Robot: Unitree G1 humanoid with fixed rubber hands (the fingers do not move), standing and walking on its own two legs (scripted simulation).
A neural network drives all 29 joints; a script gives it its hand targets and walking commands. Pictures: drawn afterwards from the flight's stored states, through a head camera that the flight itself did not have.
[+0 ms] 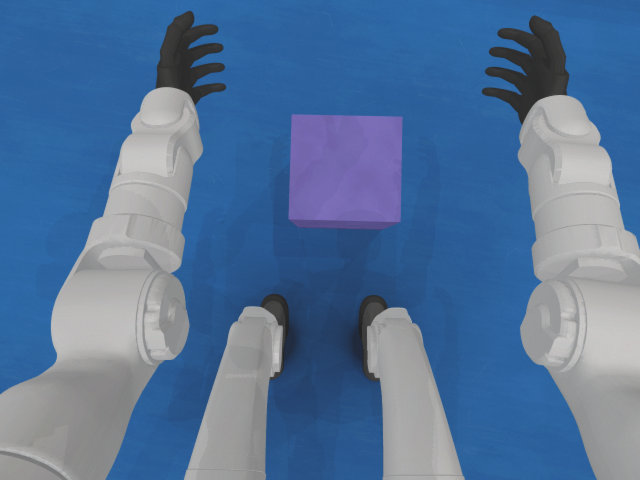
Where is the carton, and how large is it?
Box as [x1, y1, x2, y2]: [288, 114, 401, 229]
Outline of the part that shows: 292,114 288,218 298,227 382,229 399,222 401,172 401,117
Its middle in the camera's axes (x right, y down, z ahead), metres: +0.05 -0.12 +0.85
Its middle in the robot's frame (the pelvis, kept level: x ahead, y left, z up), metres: +0.50 -0.03 -0.52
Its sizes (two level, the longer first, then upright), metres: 0.210 0.200 0.250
